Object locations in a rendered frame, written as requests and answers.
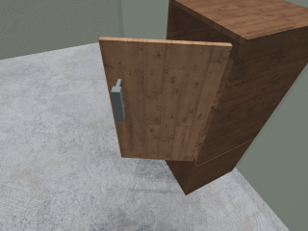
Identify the cupboard door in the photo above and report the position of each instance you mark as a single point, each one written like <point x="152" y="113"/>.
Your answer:
<point x="168" y="89"/>

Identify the handle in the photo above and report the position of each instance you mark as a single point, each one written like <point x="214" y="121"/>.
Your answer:
<point x="117" y="97"/>

